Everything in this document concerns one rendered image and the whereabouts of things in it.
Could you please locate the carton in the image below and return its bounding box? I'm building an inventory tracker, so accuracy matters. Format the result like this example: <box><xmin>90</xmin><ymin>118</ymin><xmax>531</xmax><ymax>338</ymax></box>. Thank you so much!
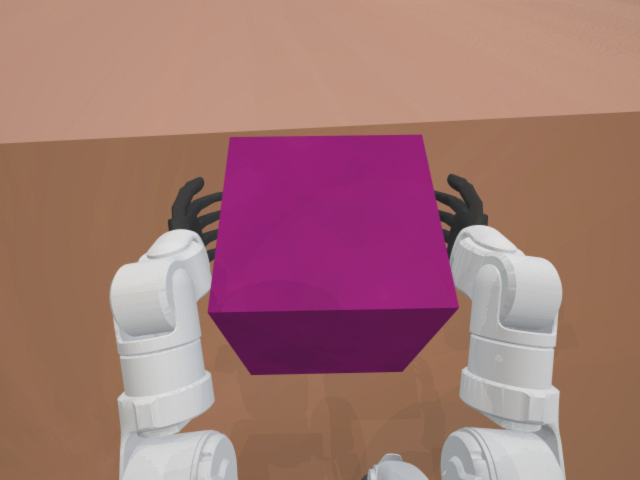
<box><xmin>208</xmin><ymin>135</ymin><xmax>459</xmax><ymax>375</ymax></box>

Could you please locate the robot right shin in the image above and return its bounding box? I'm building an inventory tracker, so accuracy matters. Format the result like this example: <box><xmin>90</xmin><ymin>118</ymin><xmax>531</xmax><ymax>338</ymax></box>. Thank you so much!
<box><xmin>377</xmin><ymin>454</ymin><xmax>403</xmax><ymax>465</ymax></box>

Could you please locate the robot right upper arm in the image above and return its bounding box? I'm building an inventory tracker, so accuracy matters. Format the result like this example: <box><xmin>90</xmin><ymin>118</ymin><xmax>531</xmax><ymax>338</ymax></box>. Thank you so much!
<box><xmin>441</xmin><ymin>427</ymin><xmax>564</xmax><ymax>480</ymax></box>

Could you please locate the left robot hand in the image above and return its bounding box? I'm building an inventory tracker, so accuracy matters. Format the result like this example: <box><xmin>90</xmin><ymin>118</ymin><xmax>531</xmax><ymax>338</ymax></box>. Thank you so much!
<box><xmin>168</xmin><ymin>177</ymin><xmax>223</xmax><ymax>263</ymax></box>

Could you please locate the robot left forearm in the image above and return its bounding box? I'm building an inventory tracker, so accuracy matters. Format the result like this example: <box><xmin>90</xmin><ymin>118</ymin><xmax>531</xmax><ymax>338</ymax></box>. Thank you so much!
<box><xmin>110</xmin><ymin>229</ymin><xmax>215</xmax><ymax>480</ymax></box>

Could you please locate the robot left upper arm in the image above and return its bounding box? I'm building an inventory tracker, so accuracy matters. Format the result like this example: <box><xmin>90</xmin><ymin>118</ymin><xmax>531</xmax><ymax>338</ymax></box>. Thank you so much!
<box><xmin>123</xmin><ymin>430</ymin><xmax>238</xmax><ymax>480</ymax></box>

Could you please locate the robot right forearm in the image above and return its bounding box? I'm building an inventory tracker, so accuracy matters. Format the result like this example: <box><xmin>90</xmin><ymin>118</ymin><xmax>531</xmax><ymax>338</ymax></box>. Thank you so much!
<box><xmin>449</xmin><ymin>225</ymin><xmax>566</xmax><ymax>480</ymax></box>

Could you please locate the right robot hand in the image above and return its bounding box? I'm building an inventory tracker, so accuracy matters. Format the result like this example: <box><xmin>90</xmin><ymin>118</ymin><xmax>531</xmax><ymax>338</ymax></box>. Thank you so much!
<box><xmin>434</xmin><ymin>174</ymin><xmax>488</xmax><ymax>261</ymax></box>

